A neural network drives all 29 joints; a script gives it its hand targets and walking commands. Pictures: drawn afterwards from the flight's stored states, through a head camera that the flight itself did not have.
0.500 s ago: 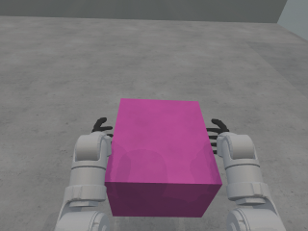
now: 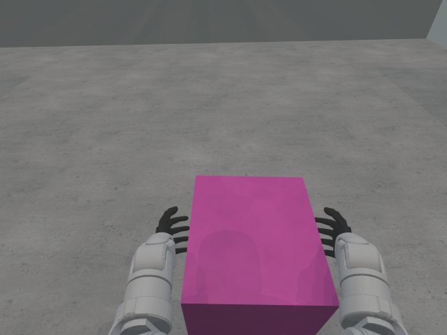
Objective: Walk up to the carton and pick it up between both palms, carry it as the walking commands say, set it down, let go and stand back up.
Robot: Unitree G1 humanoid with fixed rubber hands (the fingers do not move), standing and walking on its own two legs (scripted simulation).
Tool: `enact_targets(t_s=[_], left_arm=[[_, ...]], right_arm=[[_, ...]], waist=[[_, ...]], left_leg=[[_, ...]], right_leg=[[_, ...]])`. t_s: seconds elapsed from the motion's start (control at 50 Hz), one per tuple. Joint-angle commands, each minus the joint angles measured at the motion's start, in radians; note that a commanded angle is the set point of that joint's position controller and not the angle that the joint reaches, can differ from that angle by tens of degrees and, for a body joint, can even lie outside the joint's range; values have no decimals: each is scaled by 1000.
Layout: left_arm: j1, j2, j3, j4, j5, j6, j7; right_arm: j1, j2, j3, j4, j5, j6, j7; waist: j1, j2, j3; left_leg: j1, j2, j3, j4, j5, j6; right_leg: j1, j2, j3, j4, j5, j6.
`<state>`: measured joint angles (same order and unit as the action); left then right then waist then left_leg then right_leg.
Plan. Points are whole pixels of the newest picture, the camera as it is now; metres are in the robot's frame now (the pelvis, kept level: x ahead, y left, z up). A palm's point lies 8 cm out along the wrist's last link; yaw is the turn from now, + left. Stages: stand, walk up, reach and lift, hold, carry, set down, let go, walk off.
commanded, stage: set down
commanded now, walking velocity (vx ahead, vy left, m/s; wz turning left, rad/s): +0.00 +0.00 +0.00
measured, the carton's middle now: (249, 253) +0.34 -0.06 -0.06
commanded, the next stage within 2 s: none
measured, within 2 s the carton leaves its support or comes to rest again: neither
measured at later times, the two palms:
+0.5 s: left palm (166, 256) +0.35 +0.13 -0.06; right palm (316, 253) +0.33 -0.21 -0.06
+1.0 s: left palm (166, 267) +0.37 +0.15 -0.15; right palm (300, 261) +0.36 -0.19 -0.14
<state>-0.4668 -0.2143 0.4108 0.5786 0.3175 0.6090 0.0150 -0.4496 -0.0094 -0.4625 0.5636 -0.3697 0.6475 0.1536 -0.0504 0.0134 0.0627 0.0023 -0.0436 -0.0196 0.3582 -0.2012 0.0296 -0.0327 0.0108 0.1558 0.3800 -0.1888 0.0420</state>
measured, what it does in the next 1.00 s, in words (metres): lowers itself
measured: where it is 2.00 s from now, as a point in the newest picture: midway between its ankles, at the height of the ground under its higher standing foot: outside the picture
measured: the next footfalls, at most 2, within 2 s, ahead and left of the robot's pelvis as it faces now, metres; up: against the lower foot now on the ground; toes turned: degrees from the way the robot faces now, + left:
none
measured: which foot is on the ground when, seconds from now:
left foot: down 0.00-1.00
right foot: down 0.00-1.00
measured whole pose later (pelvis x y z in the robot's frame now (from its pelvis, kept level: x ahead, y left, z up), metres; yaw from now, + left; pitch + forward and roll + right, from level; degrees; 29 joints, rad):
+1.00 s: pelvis -0.02 +0.02 -0.08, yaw +1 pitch +35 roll +0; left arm -0.60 -0.14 0.40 0.51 0.30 0.31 0.04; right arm -0.61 0.02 -0.50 0.54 -0.27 0.32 0.13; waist -0.07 0.01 -0.17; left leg -1.18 -0.09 -0.05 0.90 -0.32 0.04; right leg -1.18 0.03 0.15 0.87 -0.30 0.07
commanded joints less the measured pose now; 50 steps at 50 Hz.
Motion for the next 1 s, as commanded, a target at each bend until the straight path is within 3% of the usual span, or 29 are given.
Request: enact_targets(t_s=[0.0, 0.06, 0.12, 0.16, 0.2, 0.24, 0.3, 0.42, 0.46, 0.5, 0.56, 0.64, 0.7, 0.76, 0.86, 0.98], left_arm=[[-426, -565, -320, -92, -160, -59, -206], [-518, -598, -385, -116, -177, -134, -251], [-515, -607, -437, -36, -168, -187, -314], [-450, -620, -478, -8, -169, -210, -355], [-368, -625, -510, 5, -171, -228, -378], [-299, -612, -521, 25, -168, -244, -381], [-236, -568, -496, 49, -156, -272, -360], [-289, -551, -463, -10, -123, -329, -308], [-291, -576, -465, -22, -112, -331, -300], [-289, -597, -459, -8, -98, -325, -300], [-324, -644, -477, 11, -97, -317, -310], [-414, -727, -546, -15, -134, -318, -309], [-451, -767, -568, -10, -142, -317, -293], [-468, -785, -560, 12, -132, -308, -278], [-493, -788, -543, 23, -126, -300, -260], [-563, -783, -562, 13, -155, -320, -248]], right_arm=[[-486, 913, 453, -46, 265, -51, 175], [-540, 962, 519, -112, 289, -140, 129], [-464, 970, 496, -66, 231, -203, 69], [-380, 986, 500, -71, 211, -224, 31], [-301, 988, 518, -92, 209, -240, 5], [-255, 973, 530, -113, 208, -256, -8], [-246, 944, 551, -137, 214, -280, -12], [-350, 962, 591, -103, 271, -331, 25], [-354, 967, 592, -74, 269, -339, 44], [-353, 953, 568, -44, 247, -344, 57], [-372, 926, 524, -24, 208, -352, 70], [-443, 914, 513, -35, 208, -367, 98], [-484, 897, 497, -22, 205, -372, 127], [-519, 883, 471, 5, 196, -364, 161], [-569, 898, 463, 33, 209, -348, 211], [-628, 915, 478, 34, 234, -361, 222]], waist=[[134, -112, -103], [92, -115, -213], [3, -65, -317], [-43, -40, -431], [-64, -35, -523], [-61, -51, -549], [-31, -85, -515], [56, -58, -531], [66, -37, -575], [55, -22, -597], [8, -2, -611], [-43, 36, -695], [-63, 66, -728], [-65, 80, -738], [-36, 59, -796], [-29, 33, -890]], left_leg=[[-2, -12, -43, -59, -23, 3], [-91, -32, -18, 68, 7, 18], [-221, -46, -16, 144, -9, 28], [-292, -48, -27, 159, 24, 32], [-337, -50, -40, 156, 85, 30], [-401, -51, -52, 149, 127, 32], [-497, -50, -67, 146, 150, 38], [-572, -61, -53, 198, 173, 38], [-576, -67, -40, 218, 182, 29], [-588, -71, -31, 238, 170, 18], [-595, -72, -29, 271, 153, 3], [-570, -64, -39, 323, 221, -25], [-560, -55, -47, 358, 268, -46], [-561, -47, -53, 384, 280, -59], [-595, -44, -48, 430, 304, -62], [-682, -46, -43, 511, 317, -54]], right_leg=[[-94, 79, -104, -82, 16, -28], [-157, 46, -41, -50, 7, -29], [-140, 27, -10, 4, 53, -28], [-55, 23, -4, 41, 199, -24], [20, 12, 2, 74, 401, -20], [35, 0, 4, 107, 562, -17], [-15, -5, -2, 141, 631, -12], [-220, 40, -41, 206, 473, -9], [-264, 53, -51, 224, 431, -11], [-315, 60, -61, 235, 382, -12], [-414, 73, -83, 248, 304, -21], [-541, 90, -117, 298, 277, -40], [-652, 100, -137, 340, 239, -51], [-763, 105, -152, 374, 183, -55], [-870, 109, -162, 434, 168, -47], [-968, 111, -162, 519, 189, -36]])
